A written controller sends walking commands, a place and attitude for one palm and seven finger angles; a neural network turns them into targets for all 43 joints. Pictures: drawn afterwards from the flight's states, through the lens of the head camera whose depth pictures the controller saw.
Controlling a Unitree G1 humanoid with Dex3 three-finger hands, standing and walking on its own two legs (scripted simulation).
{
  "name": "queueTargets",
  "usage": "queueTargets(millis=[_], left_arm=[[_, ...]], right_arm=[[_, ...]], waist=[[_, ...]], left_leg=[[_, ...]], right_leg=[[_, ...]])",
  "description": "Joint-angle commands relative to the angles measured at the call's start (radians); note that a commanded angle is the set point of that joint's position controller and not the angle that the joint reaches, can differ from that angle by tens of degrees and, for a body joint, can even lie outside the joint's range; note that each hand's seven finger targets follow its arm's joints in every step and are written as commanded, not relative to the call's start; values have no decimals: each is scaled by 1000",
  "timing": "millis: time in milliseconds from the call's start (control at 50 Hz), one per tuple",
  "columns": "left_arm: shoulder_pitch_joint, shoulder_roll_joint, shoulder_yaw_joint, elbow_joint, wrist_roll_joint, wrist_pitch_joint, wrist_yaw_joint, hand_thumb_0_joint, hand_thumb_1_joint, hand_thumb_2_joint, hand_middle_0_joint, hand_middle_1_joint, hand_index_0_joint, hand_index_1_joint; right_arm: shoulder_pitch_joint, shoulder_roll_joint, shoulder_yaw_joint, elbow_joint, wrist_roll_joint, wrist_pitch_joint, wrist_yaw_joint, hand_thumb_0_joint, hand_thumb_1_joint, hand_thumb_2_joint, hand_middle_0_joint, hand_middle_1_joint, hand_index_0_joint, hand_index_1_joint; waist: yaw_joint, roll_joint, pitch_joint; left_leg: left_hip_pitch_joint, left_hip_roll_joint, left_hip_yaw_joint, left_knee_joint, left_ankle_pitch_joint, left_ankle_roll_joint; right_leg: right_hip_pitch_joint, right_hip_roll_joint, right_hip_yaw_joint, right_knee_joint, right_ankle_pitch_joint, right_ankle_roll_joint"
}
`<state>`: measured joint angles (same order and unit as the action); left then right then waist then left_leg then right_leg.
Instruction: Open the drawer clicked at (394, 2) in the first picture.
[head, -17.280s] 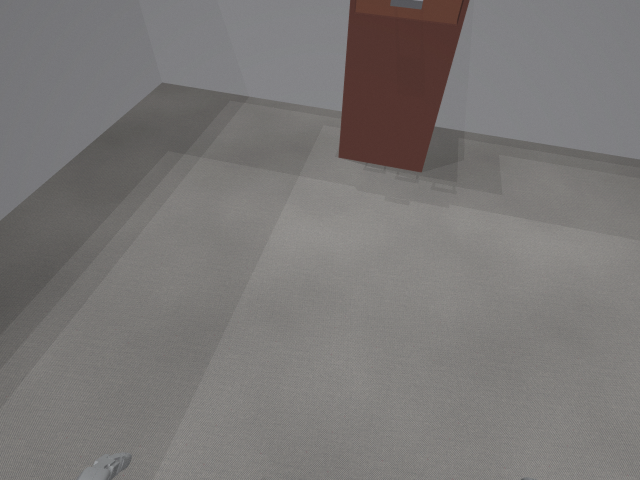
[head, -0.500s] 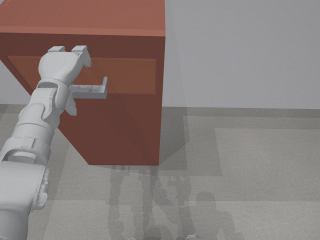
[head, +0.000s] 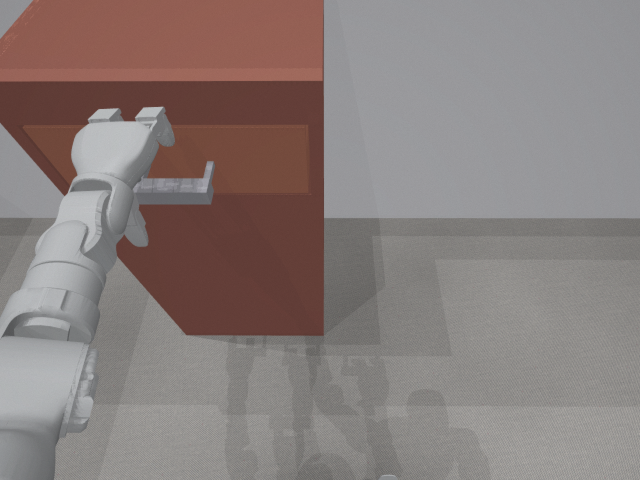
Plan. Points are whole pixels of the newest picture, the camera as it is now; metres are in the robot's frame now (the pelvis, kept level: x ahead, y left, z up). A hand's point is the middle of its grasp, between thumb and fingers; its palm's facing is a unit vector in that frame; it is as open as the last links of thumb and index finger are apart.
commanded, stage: move the hooked fingers above the handle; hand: left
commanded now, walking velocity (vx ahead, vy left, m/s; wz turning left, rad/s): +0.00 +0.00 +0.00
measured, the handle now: (174, 179) +0.52 +0.22 +0.03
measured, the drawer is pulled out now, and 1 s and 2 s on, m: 0.00 0.00 0.00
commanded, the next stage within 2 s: lower the fingers behind the handle in 0.38 s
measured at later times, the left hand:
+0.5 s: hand (115, 182) +0.46 +0.27 +0.09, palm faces -0.02 +0.03 -1.00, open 13.8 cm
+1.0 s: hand (138, 209) +0.45 +0.25 +0.05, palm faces -0.08 +0.02 -1.00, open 13.8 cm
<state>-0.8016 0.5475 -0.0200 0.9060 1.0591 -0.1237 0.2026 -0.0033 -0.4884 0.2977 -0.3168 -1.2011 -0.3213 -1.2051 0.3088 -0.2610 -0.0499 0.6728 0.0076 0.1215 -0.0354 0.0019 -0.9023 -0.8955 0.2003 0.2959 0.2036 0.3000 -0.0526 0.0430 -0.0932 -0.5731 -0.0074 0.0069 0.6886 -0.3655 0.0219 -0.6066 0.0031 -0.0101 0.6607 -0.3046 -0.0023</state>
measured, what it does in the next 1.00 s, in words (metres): stands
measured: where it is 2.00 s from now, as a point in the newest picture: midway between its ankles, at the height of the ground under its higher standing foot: outside the picture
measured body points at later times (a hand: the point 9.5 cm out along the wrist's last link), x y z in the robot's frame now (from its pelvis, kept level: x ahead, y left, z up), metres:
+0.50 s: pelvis +0.01 +0.00 +0.01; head +0.08 -0.03 +0.45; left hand +0.46 +0.26 +0.15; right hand +0.08 -0.27 -0.14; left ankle -0.03 +0.11 -0.72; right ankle +0.00 -0.12 -0.72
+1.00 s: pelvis +0.00 +0.00 +0.00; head +0.08 -0.01 +0.44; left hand +0.45 +0.25 +0.10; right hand +0.05 -0.26 -0.14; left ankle -0.03 +0.11 -0.72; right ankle +0.00 -0.12 -0.72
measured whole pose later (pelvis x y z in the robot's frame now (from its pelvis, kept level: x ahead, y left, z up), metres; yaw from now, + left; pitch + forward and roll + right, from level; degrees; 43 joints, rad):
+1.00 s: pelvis +0.00 +0.00 +0.00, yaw +0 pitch +15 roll -1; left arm -0.73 0.50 -0.05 0.93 1.06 -0.01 0.21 0.00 -0.49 0.30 -0.31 -1.20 -0.31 -1.20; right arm 0.32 -0.25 -0.06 0.69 0.00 0.14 -0.01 0.00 -0.90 -0.90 0.20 0.30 0.20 0.30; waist -0.04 0.06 -0.11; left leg -0.60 -0.01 0.01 0.71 -0.38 0.03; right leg -0.63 0.01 0.00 0.68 -0.31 0.00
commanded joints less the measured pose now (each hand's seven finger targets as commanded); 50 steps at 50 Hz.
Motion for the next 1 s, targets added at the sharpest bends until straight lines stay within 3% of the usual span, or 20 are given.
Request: queueTargets(millis=[0, 60, 100, 160, 220, 300, 380, 400, 460, 500, 540, 580, 620, 680, 720, 780, 820, 880, 900, 980], left_arm=[[-471, 214, 25, -137, -22, 70, 9, 0, -500, 300, -300, -1200, -300, -1200], [-436, 141, -35, -216, -52, 60, -63, 0, -500, 300, -300, -1200, -300, -1200], [-384, 137, -29, -263, -76, 32, -103, 0, -500, 300, -300, -1200, -300, -1200], [-341, 191, 26, -279, -79, -13, -113, 0, -500, 300, -300, -1200, -300, -1200], [-364, 358, 174, -309, -54, -46, -54, 0, -500, 300, -300, -1200, -300, -1200], [-329, 386, 225, -287, -24, -13, 36, 0, -500, 300, -300, -1200, -300, -1200], [-302, 337, 161, -230, -7, 63, 44, 0, -500, 300, -300, -1200, -300, -1200], [-314, 287, 113, -225, -15, 75, 23, 0, -500, 300, -300, -1200, -300, -1200], [-326, 160, -13, -257, -53, 82, -58, 0, -500, 300, -300, -1200, -300, -1200], [-327, 118, -58, -250, -80, 55, -119, 0, -500, 300, -300, -1200, -300, -1200], [-356, 159, -33, -252, -86, 10, -154, 0, -500, 300, -300, -1200, -300, -1200], [-388, 178, -14, -301, -83, -46, -160, 0, -500, 300, -300, -1200, -300, -1200], [-428, 203, 18, -367, -73, -103, -131, 0, -500, 300, -300, -1200, -300, -1200], [-369, 279, 131, -325, -53, -127, -42, 0, -500, 300, -300, -1200, -300, -1200], [-371, 322, 186, -298, -37, -107, 30, 0, -500, 300, -300, -1200, -300, -1200], [-287, 305, 191, -225, -4, -21, 112, 0, -500, 300, -300, -1200, -300, -1200], [-282, 274, 154, -187, 17, 39, 128, 0, -500, 300, -300, -1200, -300, -1200], [-333, 172, 38, -173, 20, 108, 94, 0, -500, 300, -300, -1200, -300, -1200], [-353, 141, 6, -157, 9, 115, 71, 0, -500, 300, -300, -1200, -300, -1200], [-424, 122, -32, -245, -38, 48, -16, 0, -500, 300, -300, -1200, -300, -1200]], right_arm=[[109, -151, -56, -67, 1, -14, -7, 0, -900, -900, 200, 300, 200, 300], [102, -151, -62, -82, 2, -5, -7, 0, -900, -900, 200, 300, 200, 300], [90, -152, -63, -91, 0, 1, -11, 0, -900, -900, 200, 300, 200, 300], [70, -149, -55, -93, 3, 14, -18, 0, -900, -900, 200, 300, 200, 300], [55, -145, -47, -95, 2, 19, -21, 0, -900, -900, 200, 300, 200, 300], [37, -135, -47, -98, -4, 8, -11, 0, -900, -900, 200, 300, 200, 300], [45, -141, -54, -96, 3, -4, -7, 0, -900, -900, 200, 300, 200, 300], [51, -148, -58, -99, 4, -4, -7, 0, -900, -900, 200, 300, 200, 300], [56, -153, -64, -102, 14, -4, -11, 0, -900, -900, 200, 300, 200, 300], [57, -157, -60, -99, 15, 0, -24, 0, -900, -900, 200, 300, 200, 300], [56, -159, -55, -90, 11, 4, -36, 0, -900, -900, 200, 300, 200, 300], [56, -148, -53, -89, 6, 4, -40, 0, -900, -900, 200, 300, 200, 300], [58, -138, -56, -88, 0, 3, -37, 0, -900, -900, 200, 300, 200, 300], [64, -130, -57, -84, -8, 1, -24, 0, -900, -900, 200, 300, 200, 300], [65, -129, -57, -81, -14, -5, -13, 0, -900, -900, 200, 300, 200, 300], [61, -129, -57, -82, -19, -9, 7, 0, -900, -900, 200, 300, 200, 300], [67, -137, -60, -84, -16, -8, 17, 0, -900, -900, 200, 300, 200, 300], [83, -150, -70, -82, -6, -8, 21, 0, -900, -900, 200, 300, 200, 300], [87, -154, -70, -78, -4, -4, 15, 0, -900, -900, 200, 300, 200, 300], [94, -154, -72, -77, -6, -7, -17, 0, -900, -900, 200, 300, 200, 300]], waist=[[-38, 9, -435], [-32, 20, -473], [-29, -8, -461], [-11, -41, -368], [32, 11, -375], [56, 31, -392], [37, 12, -436], [12, -17, -457], [-28, -50, -426], [-54, -99, -365], [-55, -110, -296], [-42, -53, -305], [-29, 46, -354], [13, 73, -375], [26, 63, -404], [48, 44, -437], [38, 23, -466], [-5, 15, -470], [-37, -27, -452], [-61, -34, -444]], left_leg=[[222, -14, 15, -59, 439, 13], [284, -9, 11, -58, 514, 16], [288, -10, 10, -57, 550, 22], [233, -15, 9, -78, 494, 24], [180, -20, 10, -86, 498, 18], [158, -20, 22, -81, 512, 8], [182, -16, 41, -83, 501, 10], [200, -15, 42, -79, 508, 14], [255, -11, 34, -81, 482, 25], [252, -15, 25, -85, 444, 30], [233, -21, 18, -90, 366, 33], [242, -28, 9, -80, 380, 31], [277, -27, -3, -59, 447, 20], [237, -22, -13, -31, 526, 2], [186, -22, -12, -22, 521, -3], [144, -21, 11, -16, 533, -6], [138, -16, 17, -17, 533, -5], [190, -4, 20, -22, 516, 1], [200, 0, 13, -22, 503, 7], [253, -7, -3, -36, 422, 23]], right_leg=[[233, 31, -8, -65, 347, -32], [253, 31, -7, -71, 399, -29], [280, 31, -3, -81, 429, -27], [285, 29, -4, -84, 421, -28], [323, 27, 2, -57, 435, -39], [334, 29, -3, -39, 429, -41], [348, 28, -2, -48, 450, -33], [353, 28, -1, -56, 462, -28], [313, 27, -2, -87, 438, -19], [290, 26, -1, -108, 414, -16], [249, 24, 2, -116, 352, -15], [234, 23, 5, -102, 347, -26], [201, 26, 3, -74, 344, -36], [184, 34, -10, -23, 361, -46], [194, 35, -14, 1, 363, -45], [220, 37, -19, 19, 398, -43], [232, 36, -20, 20, 407, -39], [202, 38, -20, -9, 379, -33], [195, 40, -20, -25, 371, -31], [188, 36, -8, -57, 314, -25]])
